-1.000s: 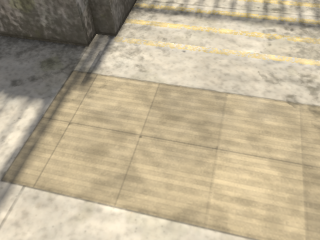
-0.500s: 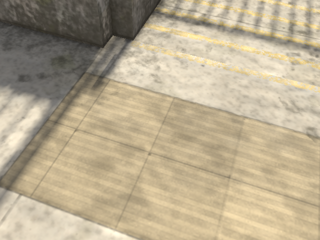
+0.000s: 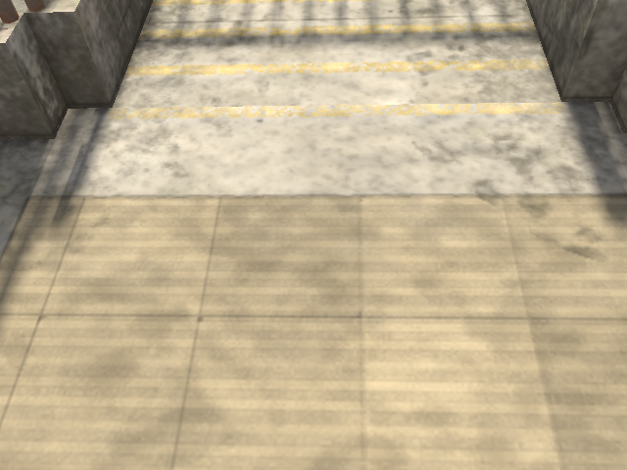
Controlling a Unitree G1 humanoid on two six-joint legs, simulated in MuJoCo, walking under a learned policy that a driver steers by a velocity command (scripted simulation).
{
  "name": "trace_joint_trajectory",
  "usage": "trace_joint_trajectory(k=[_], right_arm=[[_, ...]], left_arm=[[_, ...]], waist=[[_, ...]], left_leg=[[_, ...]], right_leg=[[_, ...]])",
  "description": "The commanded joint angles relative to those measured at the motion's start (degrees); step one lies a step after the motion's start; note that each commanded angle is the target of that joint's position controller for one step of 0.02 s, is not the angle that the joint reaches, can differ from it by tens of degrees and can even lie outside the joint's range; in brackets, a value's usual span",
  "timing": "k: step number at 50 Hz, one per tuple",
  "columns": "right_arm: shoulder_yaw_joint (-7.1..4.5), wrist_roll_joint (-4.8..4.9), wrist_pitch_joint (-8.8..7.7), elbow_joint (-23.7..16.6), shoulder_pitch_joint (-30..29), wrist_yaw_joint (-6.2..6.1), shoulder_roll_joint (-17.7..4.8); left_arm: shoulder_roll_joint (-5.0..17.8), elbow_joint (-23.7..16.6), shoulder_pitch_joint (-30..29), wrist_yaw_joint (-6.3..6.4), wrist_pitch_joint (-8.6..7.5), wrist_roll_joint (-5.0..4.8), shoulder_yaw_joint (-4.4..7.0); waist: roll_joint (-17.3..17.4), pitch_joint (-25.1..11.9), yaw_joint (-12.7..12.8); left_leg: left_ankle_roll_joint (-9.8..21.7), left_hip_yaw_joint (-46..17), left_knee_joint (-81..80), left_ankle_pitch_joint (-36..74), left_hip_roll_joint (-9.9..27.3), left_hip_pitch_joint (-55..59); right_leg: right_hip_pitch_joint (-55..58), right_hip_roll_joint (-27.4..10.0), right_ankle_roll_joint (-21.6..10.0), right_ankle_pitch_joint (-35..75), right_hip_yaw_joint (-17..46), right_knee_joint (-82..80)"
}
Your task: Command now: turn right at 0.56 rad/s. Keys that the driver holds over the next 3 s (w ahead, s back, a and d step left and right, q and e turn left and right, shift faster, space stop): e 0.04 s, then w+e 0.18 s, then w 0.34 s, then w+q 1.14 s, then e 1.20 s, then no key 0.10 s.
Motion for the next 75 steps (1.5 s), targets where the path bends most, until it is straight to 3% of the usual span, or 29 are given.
trace_joint_trajectory(k=[1, 2, 5, 8, 9, 10, 11, 13, 15, 21, 27, 29, 31, 32, 33, 34, 35, 36, 39, 45, 51, 56, 58, 59, 60, 61, 63, 66, 75], right_arm=[[-0.38, 0.33, -1.08, -5.4, -3.4, -0.25, -3.9], [-0.29, 0.46, -1.21, -5.6, -3.2, -0.31, -4.0], [-0.07, 0.14, -2.00, -6.4, -2.2, 0.10, -4.6], [0.10, 0.29, -3.34, -4.5, 5.9, -0.65, -4.0], [-0.96, -0.23, -3.94, -3.8, 10.0, -1.44, -9.0], [-2.23, -1.14, -4.21, -4.5, 10.5, -1.38, -15.7], [-2.23, -1.97, -4.30, -4.1, 7.3, -1.19, -14.0], [-0.57, -0.80, -5.10, -4.6, 2.8, -0.36, -7.6], [-0.09, -0.64, -6.17, -3.9, 4.2, 0.16, -5.9], [-0.75, -0.26, -8.02, 0.8, 13.0, 1.55, -6.4], [-0.76, -0.23, -7.96, 4.6, 17.1, 1.92, -6.9], [-0.95, -0.07, -7.57, 5.8, 17.7, 1.85, -7.9], [-0.77, 0.52, -7.25, 6.4, 16.2, 1.82, -8.2], [-0.06, 0.98, -7.40, 4.9, 15.1, 1.96, -6.4], [1.87, 2.05, -7.45, 2.0, 18.5, 2.33, 1.6], [-0.19, 0.79, -6.83, 3.5, 16.1, 1.49, -5.7], [-0.57, 0.82, -6.79, 2.9, 13.5, 1.80, -5.6], [-0.19, 0.93, -6.86, 3.3, 12.6, 2.23, -4.0], [-0.29, -0.68, -4.89, 5.5, 14.6, 3.31, -1.8], [-0.33, -0.88, -3.75, 1.8, 4.1, 4.79, -0.2], [1.16, -1.12, -4.16, -3.1, -8.5, 6.08, 1.2], [0.13, -1.40, -4.00, -2.5, -2.5, 5.08, -1.7], [-1.93, -2.04, -4.76, 1.7, 11.8, 4.00, -5.5], [-3.84, -2.42, -4.57, 2.2, 15.5, 2.97, -11.8], [-4.62, -0.81, -4.08, 0.8, 13.4, 3.01, -15.4], [-4.30, 0.15, -3.61, 1.1, 12.6, 2.59, -13.5], [-2.99, 0.32, -4.09, 1.4, 7.2, 1.98, -8.3], [-1.99, 0.96, -5.79, 1.0, 5.0, 1.90, -6.0], [-2.58, 0.75, -6.24, 2.5, 15.0, 1.89, -8.2]], left_arm=[[9.7, -2.5, 3.5, 0.03, -0.06, 0.34, 2.60], [10.0, -2.8, 2.8, -0.13, 0.05, 0.44, 2.72], [10.3, -3.4, 1.0, -0.94, 0.39, 0.85, 3.10], [9.0, -5.1, -5.6, -1.25, 0.45, 0.45, 2.93], [5.2, -6.0, -5.1, -0.95, -0.09, 0.03, 2.03], [2.7, -7.4, -5.0, -0.73, -0.82, 0.09, 1.15], [7.7, -7.4, -7.0, -0.86, -1.31, 2.08, 1.94], [7.6, -4.8, -3.2, -2.38, -1.84, 1.80, 2.13], [6.4, -3.1, -1.3, -3.56, -1.93, 2.19, 1.77], [4.4, -4.8, -9.7, -4.11, -2.35, 1.96, 0.57], [1.7, -7.6, -18.6, -4.73, -3.22, 1.74, -1.53], [2.5, -7.3, -16.3, -4.01, -3.61, 1.60, -1.33], [4.5, -2.7, -2.3, -2.52, -4.76, 1.98, -0.21], [8.4, -0.4, 7.9, -1.47, -5.49, 3.17, 0.96], [14.9, 0.1, 12.9, -0.66, -5.62, 3.74, 2.31], [12.7, 0.4, 11.9, -0.57, -5.26, 1.96, 1.96], [9.1, 0.0, 5.5, -0.63, -5.24, 1.64, 0.78], [5.5, -0.3, 1.6, -0.85, -5.62, 1.43, -0.14], [1.9, 0.8, -0.1, -0.52, -7.03, 1.11, -1.30], [1.9, 3.9, 4.4, -0.23, -8.47, 0.65, -1.14], [3.5, 6.7, 7.9, 0.48, -8.37, 0.59, -1.04], [7.3, 8.1, 8.2, 1.59, -6.59, 1.04, -0.27], [8.5, 7.3, 7.3, 1.31, -5.62, 1.06, 0.06], [3.8, 4.8, 9.1, 0.65, -5.88, 0.59, -0.95], [3.3, 0.8, 7.1, -0.26, -6.42, 0.12, -0.85], [5.5, -0.6, -0.4, -0.50, -7.08, 0.68, -0.60], [4.5, -0.2, 0.1, -0.57, -8.01, 0.31, -1.02], [3.4, 0.2, 2.5, -0.88, -4.96, 2.55, -1.19], [2.9, -6.2, -14.9, -1.73, -3.83, 1.89, -1.77]], waist=[[-8.2, -4.5, 2.1], [-8.3, -4.7, 2.0], [-8.7, -5.4, 1.4], [-6.0, -2.1, -5.5], [4.1, -2.5, -6.3], [13.1, -2.9, -6.1], [5.5, 2.4, -3.7], [4.2, 4.0, -0.2], [6.8, 2.7, -0.7], [5.3, 3.5, -4.3], [7.0, 3.9, -5.9], [7.1, 3.2, -4.1], [3.3, -3.7, 3.3], [-1.2, -11.3, 7.5], [-16.1, -19.3, 6.5], [-8.5, -17.0, 7.0], [-6.2, -8.4, 3.6], [-5.6, -4.1, 2.0], [-7.3, -0.7, -1.1], [-5.5, 2.7, -1.3], [-4.5, 4.8, 0.7], [-6.7, -1.8, -3.2], [-4.1, -9.7, -9.6], [5.1, -15.1, -8.9], [11.1, -19.5, -6.4], [2.0, -13.1, -7.9], [-3.6, -2.8, -2.7], [-2.3, -2.7, 1.0], [2.1, -0.1, -4.9]], left_leg=[[0.2, -0.5, -4.5, -1.8, -0.6, -5.2], [0.5, -0.5, -5.9, -2.0, -1.0, -3.4], [1.7, -0.1, -12.0, -4.1, -2.4, 3.7], [4.2, -0.2, -31.6, 2.4, -2.6, 23.9], [6.3, -12.1, -38.7, -8.4, 8.8, 32.3], [10.9, -34.3, -46.5, -23.6, 23.2, 31.7], [13.1, -33.4, -46.0, -24.0, 23.6, 23.8], [11.6, -23.0, -45.9, -16.1, 16.8, 21.1], [11.0, -14.7, -46.0, -6.3, 12.7, 21.7], [12.8, -8.2, -46.0, 7.7, 13.1, 28.0], [12.6, -2.7, -42.5, 24.9, 13.3, 24.7], [12.3, -3.3, -39.1, 35.0, 14.8, 23.8], [10.2, 0.2, -22.9, 49.1, 11.6, 20.7], [8.8, 2.0, -8.5, 36.2, 8.7, 10.6], [6.3, 5.7, 11.1, -4.1, -0.2, -8.1], [7.6, -1.8, 18.0, -6.2, -0.2, -10.4], [8.4, -3.1, 18.1, -1.0, 2.8, -11.2], [8.3, -2.2, 15.4, 2.8, 4.7, -9.6], [6.9, -0.9, 12.7, 6.5, 5.7, -5.3], [5.4, 0.8, 8.6, 16.0, 6.2, -15.6], [6.9, 7.7, -11.5, 22.9, 4.5, -10.9], [12.7, 12.3, -15.9, 10.6, -3.0, 0.8], [16.4, 8.6, -22.6, 8.6, -4.6, 20.2], [21.5, -11.8, -24.0, 2.1, 10.1, 36.0], [29.5, -42.3, -33.3, 4.5, 20.9, 44.7], [27.0, -35.5, -36.1, 6.5, 19.1, 41.2], [22.1, -23.0, -37.8, 18.1, 14.9, 25.9], [20.0, -14.7, -39.0, 29.6, 9.2, 17.2], [16.3, -15.0, -39.1, 28.7, 5.9, 21.9]], right_leg=[[10.4, -15.2, -10.0, 21.2, 17.0, -3.1], [9.2, -15.0, -9.8, 21.6, 17.8, -2.8], [3.7, -12.7, -9.5, -4.3, 22.4, -5.8], [-12.9, -6.4, -4.3, -22.8, 21.5, -3.1], [-22.6, -1.0, -0.4, -28.0, 13.8, 9.2], [-30.2, 6.8, 1.3, -23.7, 3.3, 24.0], [-30.7, 0.0, 1.4, -16.3, 4.3, 30.3], [-27.3, -1.7, 2.6, -8.8, 3.4, 33.2], [-26.0, -1.9, 3.5, -4.5, 1.4, 36.3], [-31.2, -3.4, 5.1, 0.8, 0.0, 28.9], [-19.2, -5.9, 3.4, -0.1, -10.8, 12.0], [-12.0, -4.2, 1.1, -1.9, -12.0, 8.8], [6.5, -1.8, -1.3, 1.3, -11.4, 1.8], [22.0, -11.1, -3.5, -5.2, -1.7, -0.1], [36.6, -30.4, -8.6, -13.4, 25.1, -5.4], [28.5, -30.6, -9.1, -15.0, 30.7, -9.3], [21.0, -27.5, -7.5, -13.6, 20.7, -10.1], [14.6, -24.6, -5.9, -7.8, 13.6, -12.3], [7.5, -19.5, -2.9, 3.7, 1.2, -15.2], [9.3, -18.8, -3.5, 15.8, -9.2, -17.3], [12.1, -18.8, -2.5, 26.2, -16.9, -16.3], [21.0, -20.3, -1.3, 59.8, -20.8, 2.3], [12.4, -19.2, -0.3, 47.8, -21.3, 26.0], [-5.7, -14.3, 1.9, 12.8, -21.2, 45.9], [-23.9, -2.3, 4.2, -20.5, -11.4, 61.2], [-30.4, -6.5, 3.6, -14.3, -3.8, 60.6], [-26.1, -10.9, 3.4, -6.8, -4.4, 49.9], [-18.2, -12.1, 5.8, -6.6, -4.6, 43.0], [-26.6, -10.1, 8.1, 9.3, -5.9, 21.0]])
Next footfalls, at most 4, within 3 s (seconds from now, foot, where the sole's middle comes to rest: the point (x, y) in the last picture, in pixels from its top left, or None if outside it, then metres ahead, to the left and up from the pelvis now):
0.18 left None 0.05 0.12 -0.78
0.64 right None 0.25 -0.16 -0.78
1.16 left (355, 418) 0.57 -0.01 -0.78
1.70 right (387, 282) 0.93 -0.10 -0.78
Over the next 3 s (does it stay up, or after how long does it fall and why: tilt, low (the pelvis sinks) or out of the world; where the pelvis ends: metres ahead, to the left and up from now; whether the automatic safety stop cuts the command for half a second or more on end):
stays up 0.85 -0.04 0.00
